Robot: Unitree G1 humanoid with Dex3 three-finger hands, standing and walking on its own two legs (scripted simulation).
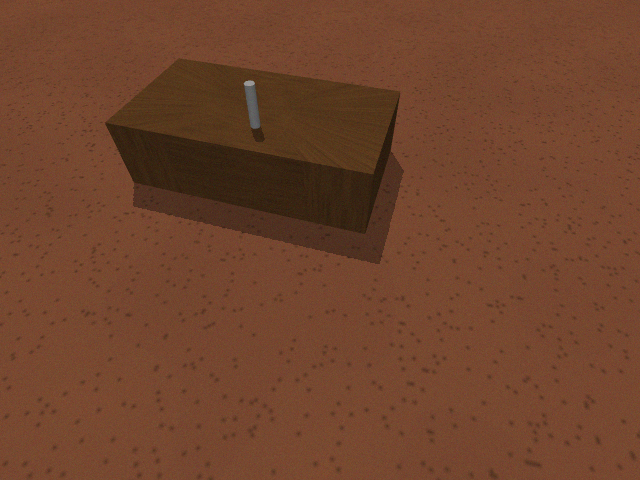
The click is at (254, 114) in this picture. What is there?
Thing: slim round
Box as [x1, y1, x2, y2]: [244, 81, 260, 128]
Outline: 246,81 244,82 250,125 251,127 256,128 260,125 254,82
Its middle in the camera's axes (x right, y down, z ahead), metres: -0.26 -0.54 +1.54
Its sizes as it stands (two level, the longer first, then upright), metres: 0.042 0.042 0.185
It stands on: a support 0.33 m high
